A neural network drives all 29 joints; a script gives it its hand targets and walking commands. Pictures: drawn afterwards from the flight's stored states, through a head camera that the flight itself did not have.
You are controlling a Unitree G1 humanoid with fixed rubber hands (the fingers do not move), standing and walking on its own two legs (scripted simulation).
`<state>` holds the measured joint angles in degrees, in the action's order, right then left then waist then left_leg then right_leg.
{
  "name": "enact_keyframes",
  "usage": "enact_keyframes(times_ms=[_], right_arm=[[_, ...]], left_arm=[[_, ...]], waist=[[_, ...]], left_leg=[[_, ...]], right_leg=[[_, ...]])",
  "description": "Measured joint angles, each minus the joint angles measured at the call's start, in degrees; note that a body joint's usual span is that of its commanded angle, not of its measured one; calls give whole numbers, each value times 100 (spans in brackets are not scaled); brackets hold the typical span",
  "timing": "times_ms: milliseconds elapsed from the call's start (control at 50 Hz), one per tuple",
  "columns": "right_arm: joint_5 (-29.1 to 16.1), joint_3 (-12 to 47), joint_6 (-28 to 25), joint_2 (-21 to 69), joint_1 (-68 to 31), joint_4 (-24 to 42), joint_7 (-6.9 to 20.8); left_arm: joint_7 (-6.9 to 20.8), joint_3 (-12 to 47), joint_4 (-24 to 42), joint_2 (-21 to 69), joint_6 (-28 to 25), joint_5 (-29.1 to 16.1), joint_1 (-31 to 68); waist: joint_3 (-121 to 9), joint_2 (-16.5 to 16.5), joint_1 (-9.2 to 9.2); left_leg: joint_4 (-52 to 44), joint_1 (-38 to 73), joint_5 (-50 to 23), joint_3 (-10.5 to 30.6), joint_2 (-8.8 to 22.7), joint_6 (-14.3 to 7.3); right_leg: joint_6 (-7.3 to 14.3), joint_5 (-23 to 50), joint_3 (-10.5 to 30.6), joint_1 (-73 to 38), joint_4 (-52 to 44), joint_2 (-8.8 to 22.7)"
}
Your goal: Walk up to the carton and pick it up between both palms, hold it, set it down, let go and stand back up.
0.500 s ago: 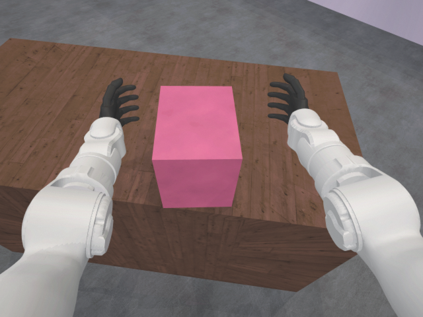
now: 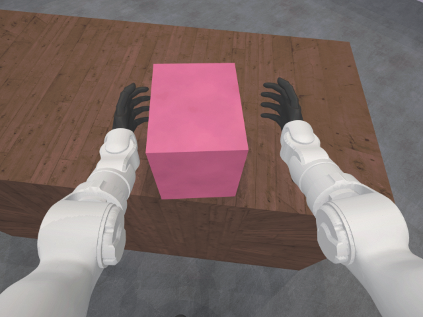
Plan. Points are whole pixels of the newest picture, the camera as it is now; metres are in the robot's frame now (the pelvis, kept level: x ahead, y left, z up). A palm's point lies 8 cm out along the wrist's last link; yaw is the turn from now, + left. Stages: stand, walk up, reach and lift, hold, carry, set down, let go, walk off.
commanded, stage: reach and lift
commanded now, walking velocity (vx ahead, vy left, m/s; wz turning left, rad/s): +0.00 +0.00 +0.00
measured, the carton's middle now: (196, 133) +0.48 +0.07 +0.01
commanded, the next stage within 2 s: none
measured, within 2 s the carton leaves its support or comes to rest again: neither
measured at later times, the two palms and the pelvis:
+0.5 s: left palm (133, 136) +0.44 +0.18 +0.06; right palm (271, 135) +0.44 -0.08 +0.06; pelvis +0.01 +0.00 +0.02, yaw +0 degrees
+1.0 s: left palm (132, 142) +0.42 +0.18 +0.06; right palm (273, 140) +0.43 -0.08 +0.06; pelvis +0.01 +0.00 +0.02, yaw +1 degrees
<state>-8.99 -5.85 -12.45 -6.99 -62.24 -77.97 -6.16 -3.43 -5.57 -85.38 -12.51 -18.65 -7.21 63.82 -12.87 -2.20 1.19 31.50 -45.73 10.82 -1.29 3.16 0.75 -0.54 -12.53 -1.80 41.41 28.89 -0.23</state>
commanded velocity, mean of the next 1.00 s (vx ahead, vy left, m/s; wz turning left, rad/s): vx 0.00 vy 0.00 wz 0.00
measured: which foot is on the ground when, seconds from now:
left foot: down 0.00-1.00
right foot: down 0.00-1.00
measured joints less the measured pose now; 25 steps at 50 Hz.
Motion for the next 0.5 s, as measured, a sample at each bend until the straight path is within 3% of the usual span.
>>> enact_keyframes(times_ms=[80, 140, 180, 220, 260, 320, 380, 500], right_arm=[[232, -198, -11, 83, 73, 60, 16], [728, -566, -23, 300, 151, 219, 60], [1428, -1073, -65, 612, 208, 377, 134], [2192, -1862, -145, 928, 339, 677, -58], [2974, -2511, -253, 1203, 517, 1059, -42], [3770, -3249, -353, 1543, 790, 1626, 7], [4183, -3639, -367, 1713, 956, 1919, 92], [4529, -3964, -305, 1840, 1120, 2021, 192]], left_arm=[[-38, -329, 84, 97, 57, 296, -73], [-5, -802, 222, 190, 56, 703, -143], [83, -1261, 411, 323, 31, 1204, -192], [0, -1842, 633, 448, 70, 1782, -279], [36, -2332, 920, 574, 112, 2320, -410], [65, -2824, 1444, 894, 211, 2832, -605], [87, -3094, 1888, 1172, 390, 3199, -800], [136, -3421, 2472, 1544, 709, 3628, -1104]], waist=[[76, 18, 55], [194, 19, 68], [334, 23, 47], [523, 20, 21], [743, 6, 27], [930, -25, 100], [1018, -50, 185], [1111, -112, 251]], left_leg=[[-129, 223, -13, -51, -1, -10], [-264, 420, -52, -75, -10, -18], [-404, 600, -109, -74, -32, -27], [-585, 833, -187, -80, -62, -34], [-765, 1095, -258, -109, -78, -43], [-953, 1378, -319, -166, -86, -52], [-1076, 1601, -339, -232, -83, -61], [-1205, 1968, -336, -345, -42, -52]], right_leg=[[-10, 28, 42, -207, -130, 2], [-11, 61, 56, -389, -244, 10], [-3, 97, 41, -568, -360, 28], [-16, 147, 25, -795, -508, 57], [-21, 209, 29, -1048, -673, 73], [-34, 282, 53, -1322, -864, 85], [-42, 323, 77, -1539, -1003, 88], [-23, 347, 77, -1921, -1179, 67]])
